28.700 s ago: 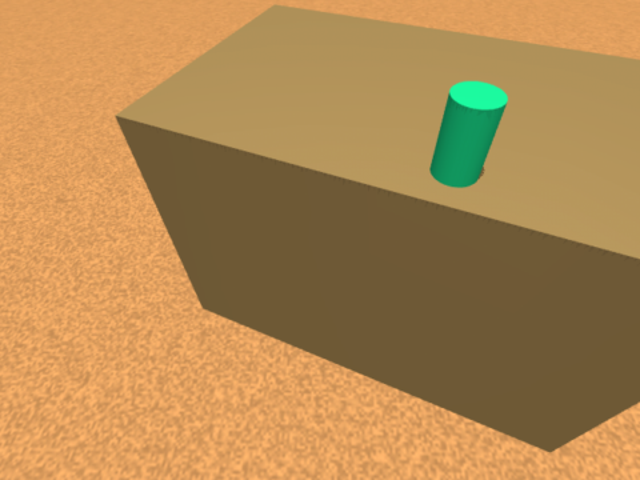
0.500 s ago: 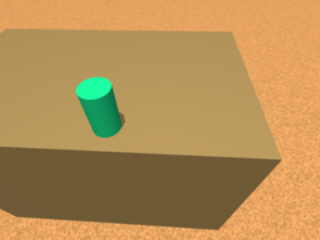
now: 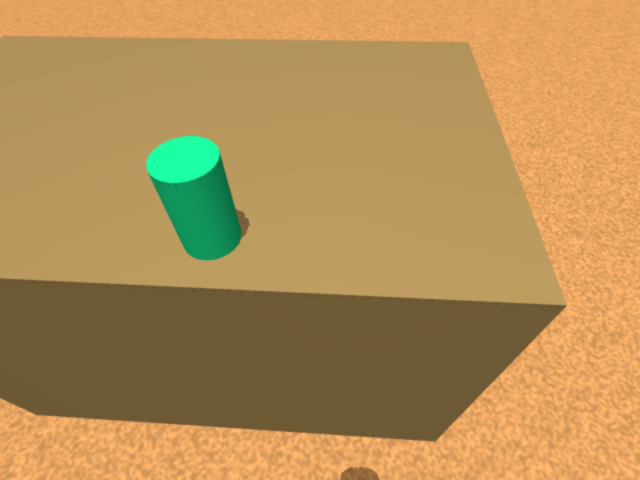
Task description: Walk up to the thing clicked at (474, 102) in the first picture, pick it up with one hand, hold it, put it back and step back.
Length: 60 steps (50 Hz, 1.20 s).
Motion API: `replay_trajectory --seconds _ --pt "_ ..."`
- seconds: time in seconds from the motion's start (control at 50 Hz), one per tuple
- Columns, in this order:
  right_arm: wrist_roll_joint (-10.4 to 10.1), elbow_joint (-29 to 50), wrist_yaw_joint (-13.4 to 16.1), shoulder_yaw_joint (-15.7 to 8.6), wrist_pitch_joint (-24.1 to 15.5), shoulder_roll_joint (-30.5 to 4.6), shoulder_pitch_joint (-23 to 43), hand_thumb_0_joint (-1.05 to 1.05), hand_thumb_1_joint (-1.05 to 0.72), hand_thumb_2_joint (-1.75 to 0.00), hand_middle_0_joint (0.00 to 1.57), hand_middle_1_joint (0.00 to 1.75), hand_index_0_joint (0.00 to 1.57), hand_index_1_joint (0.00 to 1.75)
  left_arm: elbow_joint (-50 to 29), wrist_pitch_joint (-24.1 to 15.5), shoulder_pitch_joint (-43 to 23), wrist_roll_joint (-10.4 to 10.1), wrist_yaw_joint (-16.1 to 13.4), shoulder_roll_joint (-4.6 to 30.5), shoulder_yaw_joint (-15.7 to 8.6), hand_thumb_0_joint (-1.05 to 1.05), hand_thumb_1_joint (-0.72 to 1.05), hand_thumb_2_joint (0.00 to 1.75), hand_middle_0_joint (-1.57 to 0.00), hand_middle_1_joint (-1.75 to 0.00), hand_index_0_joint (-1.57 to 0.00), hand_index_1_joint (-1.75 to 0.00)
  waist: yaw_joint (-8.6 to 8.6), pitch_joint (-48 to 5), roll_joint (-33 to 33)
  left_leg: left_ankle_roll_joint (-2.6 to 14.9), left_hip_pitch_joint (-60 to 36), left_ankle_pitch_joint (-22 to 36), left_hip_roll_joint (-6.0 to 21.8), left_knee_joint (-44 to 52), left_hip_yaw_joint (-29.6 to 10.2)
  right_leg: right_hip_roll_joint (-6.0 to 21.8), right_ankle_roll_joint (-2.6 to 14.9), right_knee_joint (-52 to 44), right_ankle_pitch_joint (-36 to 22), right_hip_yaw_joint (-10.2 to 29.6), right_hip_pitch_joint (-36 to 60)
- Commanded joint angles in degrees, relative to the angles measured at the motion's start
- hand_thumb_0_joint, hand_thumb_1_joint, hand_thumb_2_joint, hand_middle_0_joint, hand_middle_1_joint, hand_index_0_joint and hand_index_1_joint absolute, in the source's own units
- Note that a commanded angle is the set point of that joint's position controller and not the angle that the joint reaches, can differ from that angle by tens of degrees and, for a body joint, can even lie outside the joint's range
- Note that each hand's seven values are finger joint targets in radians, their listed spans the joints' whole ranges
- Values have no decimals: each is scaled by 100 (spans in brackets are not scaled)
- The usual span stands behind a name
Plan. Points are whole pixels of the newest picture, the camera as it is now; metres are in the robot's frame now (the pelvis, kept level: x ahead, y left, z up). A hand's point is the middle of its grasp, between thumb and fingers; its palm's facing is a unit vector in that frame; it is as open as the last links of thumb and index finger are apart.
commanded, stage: step back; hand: left
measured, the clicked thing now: (199, 201) +0.43 +0.20 +0.10
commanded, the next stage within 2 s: none
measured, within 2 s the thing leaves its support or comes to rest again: neither
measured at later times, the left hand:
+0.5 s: hand out of the picture +0.04 +0.31 -0.18, palm faces -0.03 -0.93 -0.37, open 7.4 cm
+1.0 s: hand out of the picture -0.08 +0.31 -0.15, palm faces +0.00 -0.91 -0.42, open 7.4 cm
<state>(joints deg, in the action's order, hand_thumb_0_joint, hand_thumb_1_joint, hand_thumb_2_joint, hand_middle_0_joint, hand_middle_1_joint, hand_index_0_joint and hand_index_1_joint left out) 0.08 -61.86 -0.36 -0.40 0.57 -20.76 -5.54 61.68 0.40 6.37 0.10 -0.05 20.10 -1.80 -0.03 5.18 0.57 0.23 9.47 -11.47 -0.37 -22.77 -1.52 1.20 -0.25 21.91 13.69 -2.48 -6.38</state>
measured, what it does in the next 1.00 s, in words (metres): walks backwards: left foot, then right foot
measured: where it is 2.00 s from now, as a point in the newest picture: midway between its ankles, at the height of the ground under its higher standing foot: outside the picture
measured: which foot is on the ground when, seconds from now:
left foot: down 0.00-0.12, up 0.14-0.28, down 0.30-0.70, up 0.72-1.00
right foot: down 0.00-0.32, up 0.34-0.66, down 0.68-1.00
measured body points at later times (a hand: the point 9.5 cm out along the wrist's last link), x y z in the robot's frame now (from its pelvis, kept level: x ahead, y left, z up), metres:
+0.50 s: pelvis -0.09 +0.05 -0.02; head -0.01 +0.07 +0.42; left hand +0.05 +0.36 -0.15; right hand -0.03 -0.27 -0.13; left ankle -0.06 +0.16 -0.74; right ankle -0.12 -0.09 -0.66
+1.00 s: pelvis -0.21 +0.05 -0.02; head -0.14 +0.03 +0.42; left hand -0.09 +0.36 -0.12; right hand -0.11 -0.28 -0.15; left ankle -0.23 +0.17 -0.73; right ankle -0.15 -0.08 -0.74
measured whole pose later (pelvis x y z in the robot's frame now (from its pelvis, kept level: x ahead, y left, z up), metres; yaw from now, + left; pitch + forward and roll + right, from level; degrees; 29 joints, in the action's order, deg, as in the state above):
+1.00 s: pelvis -0.21 +0.05 -0.02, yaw +1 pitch -1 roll +1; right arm 0.4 -50.4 1.3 -2.6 2.4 -24.1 -9.1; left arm 43.9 2.3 7.2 1.7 -0.6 20.7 -3.4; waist -0.9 10.1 1.4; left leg -0.4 17.7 -28.4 -2.8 -45.7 -3.6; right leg 2.1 -0.2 37.6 15.0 0.2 -21.1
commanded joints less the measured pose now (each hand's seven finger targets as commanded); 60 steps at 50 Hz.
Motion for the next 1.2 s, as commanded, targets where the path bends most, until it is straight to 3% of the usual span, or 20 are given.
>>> replay_trajectory --seconds 0.0,0.08,0.12,0.16,0.26,0.3,0.32,0.38,0.56,0.64,0.66,0.68,0.7,0.76,0.88,0.96,1.0,1.04,1.12,1.18 --pt "-53 616 59 -439 14 -1417 10 0 -90 -90 20 30 20 30 -672 -10 -78 -29 -118 1396 -412 0 90 90 -20 -30 -20 -30 28 -1110 -63 619 -103 2658 676 -799 -457 634 550 671 -2053 468 92" --pt "-41 898 68 -501 147 -1349 -17 0 -90 -90 20 30 20 30 -978 88 -135 9 -112 1589 -485 0 90 90 -20 -30 -20 -30 -35 -870 -440 601 485 1376 207 -1922 -341 1253 1124 637 -1775 1156 -491" --pt "5 1010 40 -538 249 -1241 -185 0 -90 -90 20 30 20 30 -1201 84 -411 117 -128 1839 -548 0 90 90 -20 -30 -20 -30 -32 -565 -1267 349 806 -1805 -333 -3569 -253 2307 1788 -89 -2029 2035 -1138" --pt "-39 1095 2 -624 281 -1380 -582 0 -90 -90 20 30 20 30 -1440 41 -808 193 -168 1882 -563 0 90 90 -20 -30 -20 -30 240 -426 -1102 411 767 -2327 23 -3952 -828 2347 1743 228 -2118 1849 -1589" --pt "97 976 12 -676 60 -1284 -1033 0 -90 -90 20 30 20 30 -1610 140 -707 133 -139 1602 -472 0 90 90 -20 -30 -20 -30 247 -609 -350 199 530 487 -26 -580 86 942 690 1903 -1282 621 -864" --pt "264 1296 49 -808 -44 -1992 -730 0 -90 -90 20 30 20 30 -1693 217 -200 40 -155 1078 -389 0 90 90 -20 -30 -20 -30 4 -729 1175 974 -248 3129 1630 -100 -2438 -627 224 3624 2291 491 -2309" --pt "133 1296 53 -844 -40 -2379 -804 0 -90 -90 20 30 20 30 -1667 237 -378 87 -226 1298 -459 0 90 90 -20 -30 -20 -30 297 -975 1162 1724 221 3126 2283 26 -3165 -758 153 4389 2826 1187 -2062" --pt "192 1439 187 -681 -29 -1725 -33 0 -90 -90 20 30 20 30 -1480 251 -134 -12 -231 1298 -468 0 90 90 -20 -30 -20 -30 -111 -692 667 1393 132 2596 1556 -300 -1695 -642 203 5140 1864 1523 -2365" --pt "136 1609 262 -613 12 -1611 -555 0 -90 -90 20 30 20 30 -1701 116 110 67 -87 1191 -525 0 90 90 -20 -30 -20 -30 207 -936 757 1363 -669 2672 1478 -824 -1212 -311 -59 2448 1521 645 -1711" --pt "5 1685 194 -550 121 -1526 -191 0 -90 -90 20 30 20 30 -1380 35 865 180 -90 1194 -580 0 90 90 -20 -30 -20 -30 -128 -1078 715 762 715 1144 1082 -1360 -828 -120 218 206 -437 453 36" --pt "-33 1715 185 -452 129 -1252 -280 0 -90 -90 20 30 20 30 -1465 -16 792 248 -99 1624 -692 0 90 90 -20 -30 -20 -30 -49 -927 -421 396 1769 -35 450 -2070 -591 734 445 22 -647 1905 346" --pt "-72 1808 241 -468 143 -1176 50 0 -90 -90 20 30 20 30 -1599 15 552 151 -64 2209 -796 0 90 90 -20 -30 -20 -30 -320 -647 -1695 81 1934 -2303 -513 -3477 -171 2069 1641 -343 -1358 3346 -677" --pt "-36 1673 277 -560 178 -1375 3 0 -90 -90 20 30 20 30 -1807 -35 268 220 -67 2198 -792 0 90 90 -20 -30 -20 -30 -266 -311 -1430 11 1664 -2591 -377 -4552 -846 2368 1959 -360 -1673 3678 -1416" --pt "-122 1447 271 -496 128 -1311 -537 0 -90 -90 20 30 20 30 -1955 -2 -302 156 -126 1632 -666 0 90 90 -20 -30 -20 -30 170 -243 -884 3 1845 -1766 -598 -4843 -885 1227 1256 288 -2432 1688 -1039" --pt "-1 1621 247 -425 50 -1198 -289 0 -90 -90 20 30 20 30 -2017 50 470 204 -198 1437 -613 0 90 90 -20 -30 -20 -30 -379 -659 -1120 -142 1993 -1970 -305 -2965 -372 1243 1337 711 -2933 1641 460" --pt "72 1479 189 -508 11 -1211 -767 0 -90 -90 20 30 20 30 -2165 133 201 107 -156 1627 -597 0 90 90 -20 -30 -20 -30 -91 -923 -1375 25 887 -1293 -156 -1266 66 1204 1154 1061 -2740 1595 -26" --pt "162 1374 186 -600 -51 -1374 -1048 0 -90 -90 20 30 20 30 -2276 206 41 42 -114 1414 -499 0 90 90 -20 -30 -20 -30 131 -971 -757 181 50 97 165 -33 -334 848 651 1610 -1547 1400 -891" --pt "184 1572 105 -813 -44 -2395 -680 0 -90 -90 20 30 20 30 -2299 219 -196 32 -200 1319 -540 0 90 90 -20 -30 -20 -30 316 -847 1278 1527 428 1854 2323 375 -2877 -756 161 3802 2449 956 -1956" --pt "198 1723 195 -595 -69 -1566 222 0 -90 -90 20 30 20 30 -1880 247 513 10 -192 1347 -612 0 90 90 -20 -30 -20 -30 -284 -305 561 1153 571 1647 1546 108 -1367 -749 155 5262 1532 1498 -2298" --pt "167 1723 208 -601 -80 -1382 -82 0 -90 -90 20 30 20 30 -1806 219 692 87 -131 1313 -640 0 90 90 -20 -30 -20 -30 -93 -563 633 1311 -335 1984 1491 -125 -1237 -698 -117 5037 1419 1345 -2449"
